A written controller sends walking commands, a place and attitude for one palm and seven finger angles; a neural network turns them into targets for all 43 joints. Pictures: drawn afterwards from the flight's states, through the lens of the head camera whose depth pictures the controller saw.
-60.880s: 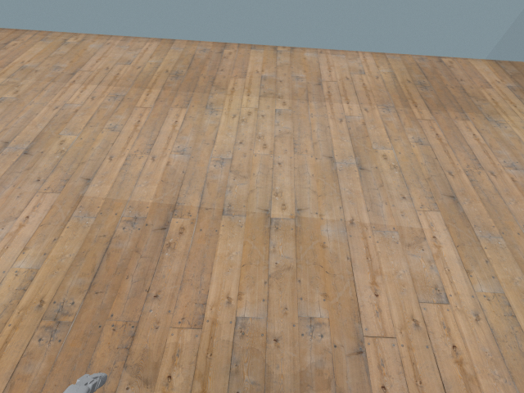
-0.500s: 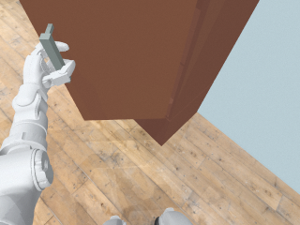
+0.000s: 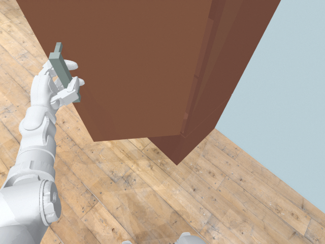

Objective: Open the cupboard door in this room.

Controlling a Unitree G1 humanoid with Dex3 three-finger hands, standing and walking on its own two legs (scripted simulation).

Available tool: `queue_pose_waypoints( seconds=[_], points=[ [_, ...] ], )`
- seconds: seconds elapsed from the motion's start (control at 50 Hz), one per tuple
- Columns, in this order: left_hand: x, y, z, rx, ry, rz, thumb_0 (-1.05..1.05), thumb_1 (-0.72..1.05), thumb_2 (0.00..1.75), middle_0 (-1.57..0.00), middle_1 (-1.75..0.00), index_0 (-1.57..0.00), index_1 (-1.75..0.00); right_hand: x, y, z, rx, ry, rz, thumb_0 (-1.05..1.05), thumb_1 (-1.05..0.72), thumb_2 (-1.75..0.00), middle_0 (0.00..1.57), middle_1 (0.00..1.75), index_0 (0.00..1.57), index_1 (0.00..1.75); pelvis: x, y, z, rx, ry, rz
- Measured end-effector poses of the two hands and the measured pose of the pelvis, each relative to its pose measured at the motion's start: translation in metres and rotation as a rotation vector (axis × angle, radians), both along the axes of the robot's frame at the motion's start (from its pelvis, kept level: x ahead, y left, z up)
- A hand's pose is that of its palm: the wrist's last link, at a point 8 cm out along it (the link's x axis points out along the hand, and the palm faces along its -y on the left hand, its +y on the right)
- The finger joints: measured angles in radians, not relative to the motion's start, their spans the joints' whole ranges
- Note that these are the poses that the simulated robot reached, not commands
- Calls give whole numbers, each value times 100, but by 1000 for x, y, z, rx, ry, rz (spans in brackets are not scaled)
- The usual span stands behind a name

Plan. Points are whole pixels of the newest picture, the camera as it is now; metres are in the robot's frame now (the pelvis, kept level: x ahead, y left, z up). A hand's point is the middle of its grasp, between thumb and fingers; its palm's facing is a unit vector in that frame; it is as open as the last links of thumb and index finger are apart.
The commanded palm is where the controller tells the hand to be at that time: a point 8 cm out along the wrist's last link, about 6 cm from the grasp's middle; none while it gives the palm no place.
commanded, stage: pull the door open along its arc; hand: left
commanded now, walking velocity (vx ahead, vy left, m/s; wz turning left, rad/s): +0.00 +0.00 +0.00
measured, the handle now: (68, 74) +0.52 +0.21 +0.10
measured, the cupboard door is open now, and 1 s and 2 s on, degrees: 52 93 93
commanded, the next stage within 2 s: open thumb and fingers to let go in 0.74 s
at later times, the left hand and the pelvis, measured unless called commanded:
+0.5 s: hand (105, 152) +0.30 +0.10 +0.10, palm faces +0.25 -0.97 +0.07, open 6.3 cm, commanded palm +0.24 +0.19 +0.09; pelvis +0.00 -0.02 +0.02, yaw +1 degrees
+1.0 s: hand (129, 165) +0.27 +0.06 +0.10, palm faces +0.42 -0.91 -0.02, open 6.3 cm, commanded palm +0.22 +0.10 +0.09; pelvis +0.00 -0.05 +0.01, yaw +4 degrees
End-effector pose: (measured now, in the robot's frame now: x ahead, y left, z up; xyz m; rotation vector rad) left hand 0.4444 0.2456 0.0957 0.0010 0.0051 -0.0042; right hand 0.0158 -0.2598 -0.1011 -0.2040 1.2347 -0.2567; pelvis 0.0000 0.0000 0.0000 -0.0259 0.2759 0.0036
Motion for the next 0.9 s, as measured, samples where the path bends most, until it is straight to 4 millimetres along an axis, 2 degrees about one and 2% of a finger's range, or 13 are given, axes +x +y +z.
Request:
queue_pose_waypoints(
  seconds=[0.1,0.22,0.4,0.52,0.66,0.9],
  points=[
    [-25,-5,-1,4,-14,-22,1,73,76,-35,-133,-33,-134,17,2,4,21,-62,2,1,-90,-90,20,30,21,30,4,0,4,4,-26,-8],
    [-73,-20,-2,-10,-31,-50,1,71,74,-35,-133,-32,-132,58,8,12,51,-200,36,1,-90,-90,20,30,21,30,7,0,9,10,-67,-13],
    [-150,-71,-2,-79,-29,163,2,67,72,-35,-132,-35,-129,139,27,32,113,-431,162,1,-91,-90,20,30,20,30,3,-7,13,28,-133,-7],
    [-183,-102,2,-72,6,275,3,66,72,-36,-128,-36,-130,171,37,45,134,-493,232,1,-90,-90,20,30,21,30,2,-20,16,35,-183,13],
    [-198,-123,5,-31,35,403,2,66,75,-35,-124,-35,-131,178,30,45,134,-467,258,1,-90,-90,20,30,21,30,3,-36,18,40,-208,35],
    [-216,-153,5,5,22,431,2,70,78,-32,-130,-34,-133,152,-5,20,93,-361,251,1,-90,-90,20,30,21,30,2,-50,14,54,-212,68]
  ],
)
